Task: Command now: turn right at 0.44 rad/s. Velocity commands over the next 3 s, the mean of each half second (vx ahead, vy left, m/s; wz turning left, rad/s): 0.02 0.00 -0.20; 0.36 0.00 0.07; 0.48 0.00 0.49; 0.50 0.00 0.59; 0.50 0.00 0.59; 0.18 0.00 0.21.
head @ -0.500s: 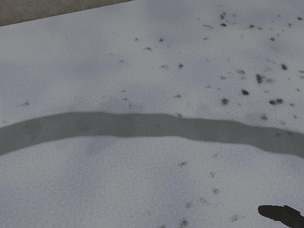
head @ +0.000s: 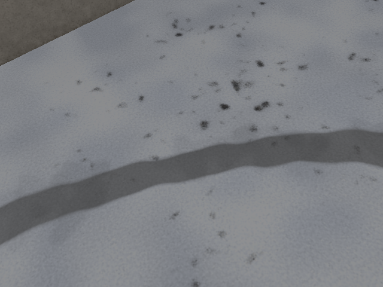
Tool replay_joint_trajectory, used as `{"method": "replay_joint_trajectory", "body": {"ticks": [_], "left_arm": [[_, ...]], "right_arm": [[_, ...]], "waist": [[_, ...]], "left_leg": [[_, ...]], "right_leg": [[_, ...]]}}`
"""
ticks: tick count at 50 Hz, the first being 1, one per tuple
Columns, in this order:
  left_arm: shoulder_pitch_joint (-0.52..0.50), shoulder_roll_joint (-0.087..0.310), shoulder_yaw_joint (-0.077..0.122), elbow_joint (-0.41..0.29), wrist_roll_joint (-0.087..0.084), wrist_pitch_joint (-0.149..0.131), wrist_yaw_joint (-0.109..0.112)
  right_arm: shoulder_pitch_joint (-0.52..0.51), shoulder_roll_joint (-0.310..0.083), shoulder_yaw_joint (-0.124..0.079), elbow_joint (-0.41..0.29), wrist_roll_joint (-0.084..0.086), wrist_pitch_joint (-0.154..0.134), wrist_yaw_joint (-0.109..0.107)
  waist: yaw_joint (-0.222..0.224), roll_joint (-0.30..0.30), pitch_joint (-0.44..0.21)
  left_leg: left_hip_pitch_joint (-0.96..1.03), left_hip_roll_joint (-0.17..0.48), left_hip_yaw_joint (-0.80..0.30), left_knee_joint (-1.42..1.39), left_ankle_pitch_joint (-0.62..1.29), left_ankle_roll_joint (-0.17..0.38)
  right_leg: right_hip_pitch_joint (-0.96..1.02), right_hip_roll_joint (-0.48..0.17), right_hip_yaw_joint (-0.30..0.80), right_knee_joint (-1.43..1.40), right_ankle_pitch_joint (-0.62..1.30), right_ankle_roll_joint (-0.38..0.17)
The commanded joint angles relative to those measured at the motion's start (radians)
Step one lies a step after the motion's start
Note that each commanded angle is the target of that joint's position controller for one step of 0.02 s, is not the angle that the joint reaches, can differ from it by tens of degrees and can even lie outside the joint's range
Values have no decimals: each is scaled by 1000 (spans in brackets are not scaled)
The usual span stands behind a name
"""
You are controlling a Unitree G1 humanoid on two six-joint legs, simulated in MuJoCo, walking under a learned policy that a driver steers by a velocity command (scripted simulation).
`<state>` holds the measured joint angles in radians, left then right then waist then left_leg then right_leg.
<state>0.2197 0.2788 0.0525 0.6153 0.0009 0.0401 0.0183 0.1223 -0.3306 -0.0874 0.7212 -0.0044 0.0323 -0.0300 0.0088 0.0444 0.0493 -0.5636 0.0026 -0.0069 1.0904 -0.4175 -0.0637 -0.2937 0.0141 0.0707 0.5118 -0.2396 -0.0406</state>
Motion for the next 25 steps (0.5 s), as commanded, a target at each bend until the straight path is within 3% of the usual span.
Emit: {"method": "replay_joint_trajectory", "body": {"ticks": [1, 5, 10, 13, 15, 16, 17, 18, 19, 20, 21, 22, 23, 25], "left_arm": [[-73, 132, 25, -80, 5, -18, 21], [-52, 125, 15, -55, 14, -23, 31], [-52, 151, 17, -32, 12, -1, 27], [-67, 134, 5, -14, 7, 5, 14], [-90, 119, -3, 2, -4, 6, 13], [-93, 113, -6, 11, -12, 6, 14], [-48, 101, -7, 16, -10, -3, 9], [-17, 78, -12, 23, 11, -20, 1], [-18, 79, -7, 23, 16, -31, -3], [-52, 104, -2, 35, 28, -36, -2], [-84, 94, 0, 39, 29, -36, -2], [-108, 78, -1, 41, 26, -29, 0], [-120, 95, 10, 36, 18, -27, 3], [-136, 98, 18, 23, -8, -45, 0]], "right_arm": [[5, -63, -17, -62, 6, -13, -8], [-37, -53, -5, -79, 14, -12, -8], [-52, -35, 12, -89, 18, -21, 18], [-24, -38, 13, -74, 22, -22, 26], [15, -19, 19, -52, 19, -28, 32], [51, -12, 22, -34, 12, -33, 36], [85, -37, 22, -24, 1, -33, 39], [83, -95, 14, -36, -17, -29, 32], [22, -96, 14, -39, -16, -32, 34], [-33, -40, 31, -58, -16, -40, 34], [-4, -28, 35, -38, -16, -47, 31], [23, -46, 33, -29, -13, -51, 27], [55, -83, 23, -21, -11, -57, 23], [99, -130, 8, -7, 3, -55, 6]], "waist": [[-25, -179, -139], [5, -200, -126], [33, -189, -117], [31, -176, -126], [-2, -155, -134], [-23, -142, -137], [-13, -111, -165], [24, 34, -186], [45, 139, -137], [35, 104, -108], [13, 100, -120], [-6, 108, -96], [-29, 127, -42], [-45, 155, 65]], "left_leg": [[-39, -6, -27, 124, 74, -25], [-20, 10, -33, -64, 102, -21], [131, 13, -16, -260, -1, 7], [209, 8, -10, -376, -27, 21], [298, -1, 5, -560, 73, 38], [380, -2, 14, -700, 209, 56], [470, 51, -37, -743, 311, 80], [552, 173, -143, -700, 561, 132], [430, 249, -224, -728, 526, 236], [372, 237, -224, -765, 417, 246], [375, 188, -195, -784, 216, 203], [357, 164, -193, -812, 36, 183], [343, 177, -234, -855, -167, 193], [341, 269, -363, -939, -312, 250]], "right_leg": [[135, -208, 203, -158, 439, -182], [195, -200, 213, -150, 417, -175], [149, -214, 272, -154, 351, -210], [151, -212, 304, -144, 371, -213], [141, -186, 298, -119, 379, -185], [112, -164, 285, -111, 366, -156], [88, -136, 263, -87, 287, -104], [-1, -60, 170, 11, 158, -46], [-13, 9, 82, -38, -30, 8], [50, -11, 76, -47, -18, 40], [71, 5, 60, -44, 2, 47], [63, 24, 32, -14, -28, 49], [1, 44, -4, 50, -97, 50], [-142, 29, -50, 161, -151, 41]]}}
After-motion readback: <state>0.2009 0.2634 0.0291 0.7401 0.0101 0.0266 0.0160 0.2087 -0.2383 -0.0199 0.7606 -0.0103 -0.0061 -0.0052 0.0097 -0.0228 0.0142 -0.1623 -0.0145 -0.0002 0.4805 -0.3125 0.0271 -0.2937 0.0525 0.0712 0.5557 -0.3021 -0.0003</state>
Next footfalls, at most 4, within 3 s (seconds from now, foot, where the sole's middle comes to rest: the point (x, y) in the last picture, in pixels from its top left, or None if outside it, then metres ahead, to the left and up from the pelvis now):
0.34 left None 0.00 0.13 -0.78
0.76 right None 0.10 -0.15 -0.78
1.26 left None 0.43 0.08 -0.78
1.76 right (229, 208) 0.75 -0.03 -0.78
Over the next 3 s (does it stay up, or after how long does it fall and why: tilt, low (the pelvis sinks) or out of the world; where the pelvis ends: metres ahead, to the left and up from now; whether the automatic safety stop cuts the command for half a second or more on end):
stays up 0.96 0.38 -0.01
